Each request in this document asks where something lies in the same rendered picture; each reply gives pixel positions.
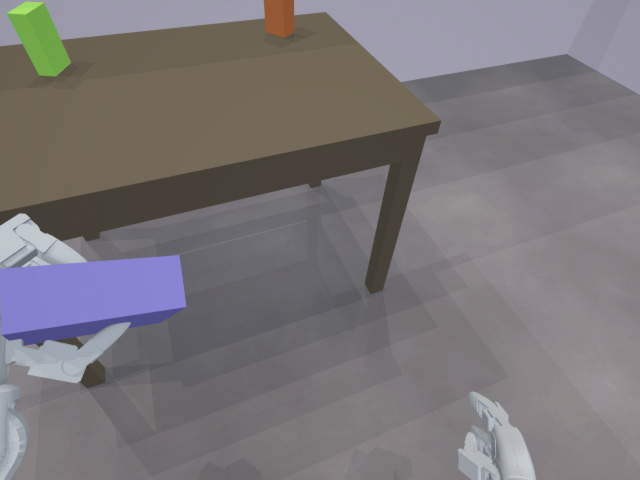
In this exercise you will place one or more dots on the robot left forearm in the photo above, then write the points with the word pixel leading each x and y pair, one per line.
pixel 14 432

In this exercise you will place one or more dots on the table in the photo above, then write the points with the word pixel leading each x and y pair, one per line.
pixel 145 125

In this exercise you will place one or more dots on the robot right hand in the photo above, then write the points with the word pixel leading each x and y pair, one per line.
pixel 501 456

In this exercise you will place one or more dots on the sponge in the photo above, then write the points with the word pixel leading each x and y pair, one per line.
pixel 54 302

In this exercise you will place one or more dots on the robot left hand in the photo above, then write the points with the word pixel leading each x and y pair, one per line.
pixel 22 244

